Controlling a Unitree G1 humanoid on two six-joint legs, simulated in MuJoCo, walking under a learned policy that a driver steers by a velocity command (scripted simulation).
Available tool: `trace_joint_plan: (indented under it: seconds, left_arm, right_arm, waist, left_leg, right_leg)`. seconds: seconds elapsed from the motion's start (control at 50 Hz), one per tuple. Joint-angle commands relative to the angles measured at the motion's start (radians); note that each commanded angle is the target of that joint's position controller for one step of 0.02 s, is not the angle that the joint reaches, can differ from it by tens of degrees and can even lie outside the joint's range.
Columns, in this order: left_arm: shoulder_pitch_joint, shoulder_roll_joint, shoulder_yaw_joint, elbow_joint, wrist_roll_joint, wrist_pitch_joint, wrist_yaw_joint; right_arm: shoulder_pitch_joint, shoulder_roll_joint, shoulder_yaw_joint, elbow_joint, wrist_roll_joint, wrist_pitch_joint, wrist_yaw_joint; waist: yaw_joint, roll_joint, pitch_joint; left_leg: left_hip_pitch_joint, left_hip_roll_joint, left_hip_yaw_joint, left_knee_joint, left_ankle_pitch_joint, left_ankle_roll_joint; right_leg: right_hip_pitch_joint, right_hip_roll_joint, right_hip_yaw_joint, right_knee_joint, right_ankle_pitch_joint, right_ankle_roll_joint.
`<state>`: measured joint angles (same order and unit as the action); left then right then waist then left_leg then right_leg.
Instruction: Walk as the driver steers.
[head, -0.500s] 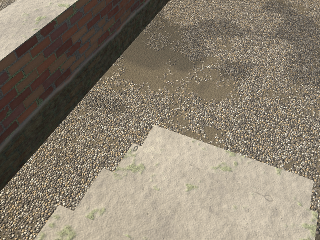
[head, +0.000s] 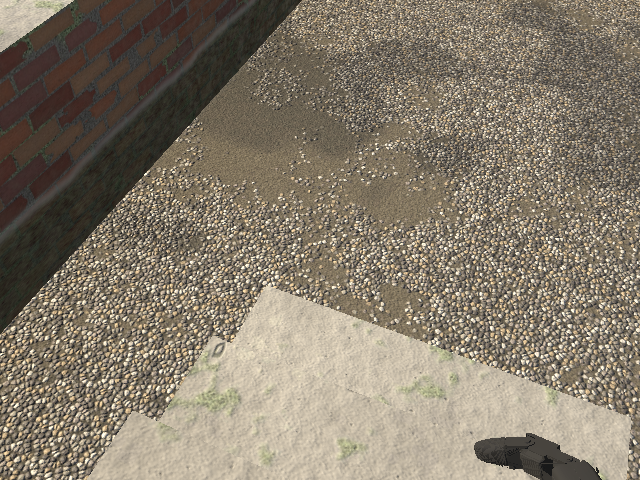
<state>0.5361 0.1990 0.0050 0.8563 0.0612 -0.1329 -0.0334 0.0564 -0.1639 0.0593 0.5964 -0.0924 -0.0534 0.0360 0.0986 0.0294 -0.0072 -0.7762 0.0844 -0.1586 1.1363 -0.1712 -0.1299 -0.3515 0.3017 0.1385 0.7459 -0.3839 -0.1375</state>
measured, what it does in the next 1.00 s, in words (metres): goes down, turning right: left foot, then right foot 0.18 m lower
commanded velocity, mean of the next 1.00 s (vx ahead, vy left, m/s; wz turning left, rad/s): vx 0.08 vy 0.00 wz -0.46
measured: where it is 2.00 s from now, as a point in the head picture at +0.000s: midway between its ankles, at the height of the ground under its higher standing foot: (341, 414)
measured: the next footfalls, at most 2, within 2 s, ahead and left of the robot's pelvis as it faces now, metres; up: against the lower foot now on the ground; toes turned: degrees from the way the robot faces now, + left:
left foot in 0.06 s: +0.11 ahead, +0.15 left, +0.00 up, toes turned -9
right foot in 0.50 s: +0.18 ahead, -0.27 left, -0.18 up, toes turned -33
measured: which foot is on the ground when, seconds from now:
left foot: up 0.00-0.04, down 0.06-0.50, up 0.52-1.00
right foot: down 0.00-0.08, up 0.10-0.48, down 0.50-1.00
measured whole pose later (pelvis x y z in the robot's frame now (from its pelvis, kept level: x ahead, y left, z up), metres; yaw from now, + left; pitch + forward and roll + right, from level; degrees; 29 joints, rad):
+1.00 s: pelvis +0.17 -0.16 -0.14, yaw -24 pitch +2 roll +2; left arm 0.53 0.17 -0.01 1.04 0.12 -0.11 -0.01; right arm 0.40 -0.21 0.04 0.87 -0.06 -0.02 0.06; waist 0.03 -0.01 -0.08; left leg -1.17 0.00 -0.10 1.87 -0.08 -0.02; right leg -0.32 -0.07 -0.15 0.54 -0.26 -0.04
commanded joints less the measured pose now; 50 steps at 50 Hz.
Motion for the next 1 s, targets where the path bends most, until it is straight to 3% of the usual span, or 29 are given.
trace_joint_plan:
  seconds: [0.02, 0.06, 0.08, 0.1, 0.12, 0.16, 0.18, 0.22, 0.26, 0.32, 0.36, 0.38, 0.42, 0.46, 0.5, 0.52, 0.54, 0.56, 0.58, 0.6, 0.62, 0.64, 0.68, 0.76, 0.78, 0.82, 0.88, 0.94, 1.0]
  left_arm:
    - [-0.029, 0.220, 0.065, -0.105, -0.003, -0.025, 0.018]
    - [-0.290, 0.223, 0.066, -0.219, -0.031, -0.024, -0.003]
    - [-0.325, 0.129, 0.038, -0.265, -0.037, -0.028, -0.041]
    - [-0.139, 0.023, 0.016, -0.272, -0.024, -0.014, -0.062]
    - [-0.151, 0.096, 0.020, -0.239, -0.016, 0.034, -0.042]
    - [-0.179, 0.093, 0.002, -0.228, 0.063, 0.120, 0.011]
    - [-0.127, 0.050, -0.021, -0.217, 0.110, 0.128, 0.005]
    - [-0.119, 0.088, -0.021, -0.228, 0.104, 0.113, -0.041]
    - [-0.240, 0.122, -0.005, -0.272, 0.082, 0.114, -0.078]
    - [-0.578, 0.129, 0.006, -0.366, 0.118, 0.096, -0.084]
    - [-0.638, 0.134, 0.028, -0.365, 0.126, 0.084, -0.071]
    - [-0.567, 0.136, 0.026, -0.300, 0.097, 0.095, -0.078]
    - [-0.467, 0.147, 0.039, -0.220, 0.041, 0.121, -0.078]
    - [-0.355, 0.199, 0.070, -0.163, 0.048, 0.114, -0.068]
    - [-0.094, 0.364, 0.163, -0.055, 0.041, 0.068, -0.027]
    - [0.038, 0.453, 0.186, -0.024, 0.044, 0.070, -0.004]
    - [0.104, 0.512, 0.180, -0.071, 0.044, 0.069, 0.000]
    - [0.133, 0.450, 0.161, -0.057, 0.063, 0.075, -0.015]
    - [0.020, 0.411, 0.148, -0.134, 0.001, 0.065, -0.052]
    - [-0.017, 0.349, 0.118, -0.130, -0.024, 0.058, -0.062]
    - [-0.106, 0.352, 0.097, -0.169, -0.032, 0.048, -0.085]
    - [-0.301, 0.215, 0.099, -0.062, -0.233, 0.113, -0.097]
    - [-0.359, 0.199, 0.082, -0.046, -0.143, 0.142, -0.091]
    - [-0.283, 0.121, 0.064, 0.080, -0.121, 0.112, -0.030]
    - [-0.070, 0.289, 0.077, 0.078, 0.035, 0.046, -0.013]
    - [0.091, 0.229, 0.084, 0.118, 0.061, 0.047, 0.013]
    - [0.032, 0.072, 0.024, 0.146, 0.045, 0.039, -0.013]
    - [-0.061, 0.076, 0.000, 0.122, 0.054, 0.005, 0.014]
    - [-0.029, 0.086, -0.016, 0.128, 0.073, -0.018, 0.061]
  right_arm:
    - [0.301, -0.202, -0.092, 0.004, 0.012, 0.006, -0.033]
    - [0.571, -0.221, -0.116, 0.089, 0.024, -0.008, -0.063]
    - [0.708, -0.260, -0.133, 0.135, 0.063, -0.026, -0.071]
    - [0.492, -0.312, -0.128, 0.082, 0.049, -0.045, -0.026]
    - [0.344, -0.226, -0.109, 0.046, -0.017, -0.060, -0.012]
    - [0.103, -0.114, -0.068, 0.016, 0.062, -0.049, -0.035]
    - [0.030, -0.057, -0.060, -0.005, 0.058, -0.053, -0.057]
    - [0.014, -0.141, -0.072, -0.029, 0.033, -0.072, -0.106]
    - [0.144, -0.223, -0.082, 0.008, 0.028, -0.080, -0.140]
    - [0.571, -0.163, -0.052, 0.167, 0.056, -0.092, -0.177]
    - [0.676, -0.160, -0.046, 0.232, 0.047, -0.081, -0.154]
    - [0.614, -0.170, -0.048, 0.212, 0.032, -0.088, -0.138]
    - [0.425, -0.302, -0.076, 0.172, -0.030, -0.093, -0.068]
    - [0.330, -0.362, -0.102, 0.173, -0.035, -0.071, -0.047]
    - [0.368, -0.308, -0.099, 0.220, -0.049, -0.042, -0.023]
    - [0.424, -0.178, -0.067, 0.200, -0.044, -0.029, -0.001]
    - [0.504, -0.093, -0.054, 0.114, -0.005, -0.035, 0.011]
    - [0.392, -0.168, -0.069, 0.084, 0.042, -0.054, 0.001]
    - [0.267, -0.201, -0.062, -0.020, 0.066, -0.079, -0.010]
    - [0.198, -0.234, -0.058, 0.037, 0.055, -0.076, -0.016]
    - [0.342, -0.228, -0.058, 0.071, 0.063, -0.072, -0.031]
    - [0.206, -0.233, -0.114, 0.084, 0.281, 0.033, -0.047]
    - [0.421, -0.177, -0.113, 0.211, 0.224, 0.108, -0.058]
    - [0.269, -0.101, -0.097, 0.211, 0.151, 0.126, -0.074]
    - [0.507, -0.139, -0.086, 0.300, -0.024, 0.079, 0.004]
    - [0.247, -0.144, -0.076, 0.206, 0.009, 0.051, -0.030]
    - [0.372, -0.091, -0.033, 0.239, 0.008, 0.039, -0.031]
    - [0.417, -0.124, -0.036, 0.254, 0.016, 0.016, 0.037]
    - [0.261, -0.108, -0.031, 0.181, 0.043, 0.001, 0.049]
  waist:
    - [-0.180, -0.026, -0.036]
    - [-0.339, -0.019, -0.051]
    - [-0.375, 0.087, -0.188]
    - [-0.170, 0.219, -0.258]
    - [-0.179, -0.054, -0.002]
    - [-0.068, -0.020, -0.115]
    - [-0.035, 0.040, -0.121]
    - [-0.018, -0.020, -0.057]
    - [-0.081, -0.020, -0.012]
    - [-0.302, 0.091, 0.033]
    - [-0.320, 0.140, 0.055]
    - [-0.293, 0.074, 0.125]
    - [-0.204, 0.118, 0.164]
    - [-0.116, 0.044, 0.187]
    - [-0.018, -0.042, 0.042]
    - [-0.017, -0.185, -0.225]
    - [-0.069, -0.317, -0.451]
    - [-0.001, -0.276, -0.317]
    - [0.009, -0.295, -0.205]
    - [0.016, -0.178, -0.018]
    - [-0.097, -0.191, -0.010]
    - [-0.187, -0.053, -0.011]
    - [-0.242, -0.057, -0.028]
    - [-0.167, -0.089, -0.006]
    - [-0.122, -0.214, 0.212]
    - [0.044, -0.068, 0.152]
    - [-0.085, -0.071, 0.037]
    - [-0.135, -0.122, 0.013]
    - [-0.066, -0.133, 0.031]
  left_leg:
    - [0.313, -0.098, 0.077, -0.011, -0.160, 0.020]
    - [0.686, -0.125, 0.088, -0.308, -0.053, 0.120]
    - [1.017, 0.055, -0.099, -0.458, 0.385, 0.341]
    - [1.040, 0.419, -0.574, -0.492, 0.965, 0.721]
    - [0.683, 0.524, -0.681, -0.586, 0.883, 0.709]
    - [0.444, 0.316, -0.402, -0.590, 0.342, 0.493]
    - [0.300, 0.221, -0.218, -0.543, 0.366, 0.408]
    - [0.092, 0.072, 0.065, -0.524, 0.185, 0.328]
    - [0.172, 0.113, 0.127, -0.459, 0.059, 0.299]
    - [0.683, 0.236, -0.009, -0.286, -0.252, 0.217]
    - [0.593, 0.291, -0.075, -0.305, -0.245, 0.240]
    - [0.454, 0.271, -0.002, -0.323, -0.480, 0.184]
    - [0.075, 0.290, 0.112, -0.429, -0.667, 0.181]
    - [0.168, 0.334, 0.111, -0.323, -0.701, 0.133]
    - [0.252, 0.194, 0.265, 0.103, -0.480, 0.045]
    - [0.101, 0.069, 0.266, 0.520, -0.688, 0.014]
    - [-0.047, -0.004, 0.217, 0.779, -0.684, 0.013]
    - [-0.235, -0.021, 0.179, 0.942, -0.670, -0.007]
    - [-0.477, -0.028, 0.128, 0.958, -0.617, -0.009]
    - [-0.449, 0.026, 0.126, 0.967, -0.551, 0.028]
    - [-0.363, 0.035, 0.039, 0.942, -0.432, 0.023]
    - [-0.294, 0.060, 0.133, 0.685, -0.185, 0.098]
    - [-0.022, 0.014, 0.106, 0.544, -0.043, 0.097]
    - [0.044, -0.048, -0.012, 0.090, 0.081, 0.100]
    - [-0.236, -0.056, -0.033, 0.293, 0.108, 0.061]
    - [-0.692, -0.127, -0.160, 0.461, 0.079, 0.072]
    - [-0.702, -0.110, -0.121, 0.570, 0.116, 0.117]
    - [-0.473, -0.098, 0.095, 0.812, 0.090, 0.107]
    - [-0.460, -0.041, 0.112, 0.766, 0.110, 0.108]
  right_leg:
    - [-0.110, -0.259, 0.376, 0.091, 1.068, 0.029]
    - [-0.315, -0.247, 0.344, 0.279, 1.162, 0.087]
    - [-0.491, -0.152, 0.242, 0.565, 0.677, 0.142]
    - [-0.744, -0.058, 0.075, 0.825, -0.382, 0.208]
    - [-0.832, -0.212, 0.093, 0.846, -0.310, 0.196]
    - [-0.582, -0.335, 0.061, 0.756, -0.046, 0.222]
    - [-0.431, -0.345, 0.015, 0.784, 0.129, 0.212]
    - [-0.261, -0.318, -0.115, 0.814, 0.331, 0.196]
    - [-0.317, -0.350, -0.168, 0.720, 0.396, 0.170]
    - [-0.789, -0.503, -0.104, 0.296, 0.544, 0.116]
    - [-0.694, -0.458, -0.200, 0.174, 0.496, 0.101]
    - [-0.544, -0.492, -0.194, -0.069, 0.796, 0.108]
    - [-0.037, -0.383, -0.252, -0.096, 0.808, 0.158]
    - [0.071, -0.401, -0.216, -0.279, 0.777, 0.134]
    - [0.439, -0.352, -0.203, -0.409, 0.778, 0.035]
    - [0.817, -0.423, -0.045, -0.162, 1.022, -0.084]
    - [0.990, -0.533, 0.150, -0.033, 1.142, -0.133]
    - [0.896, -0.568, 0.215, -0.081, 1.065, -0.088]
    - [0.681, -0.669, 0.436, -0.242, 0.499, -0.153]
    - [0.380, -0.624, 0.364, -0.307, 0.072, -0.033]
    - [0.120, -0.725, 0.486, -0.331, -0.003, -0.100]
    - [-0.048, -0.658, 0.465, -0.456, -0.140, -0.070]
    - [-0.254, -0.579, 0.285, -0.491, -0.064, -0.062]
    - [-0.130, -0.575, 0.190, -0.483, 0.088, -0.050]
    - [-0.043, -0.638, 0.252, -0.490, -0.020, -0.062]
    - [0.311, -0.777, 0.417, -0.493, -0.018, -0.194]
    - [0.269, -0.685, 0.235, -0.481, -0.211, -0.102]
    - [-0.030, -0.585, 0.007, -0.498, -0.269, 0.018]
    - [0.007, -0.600, -0.082, -0.508, -0.175, 0.032]
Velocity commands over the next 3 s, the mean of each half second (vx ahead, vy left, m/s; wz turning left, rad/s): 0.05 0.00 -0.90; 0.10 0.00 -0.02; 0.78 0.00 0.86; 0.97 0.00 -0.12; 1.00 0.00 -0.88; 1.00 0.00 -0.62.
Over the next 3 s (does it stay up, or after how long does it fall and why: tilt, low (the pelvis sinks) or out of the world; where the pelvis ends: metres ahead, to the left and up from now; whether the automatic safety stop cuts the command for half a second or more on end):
stays up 1.61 -0.27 -0.71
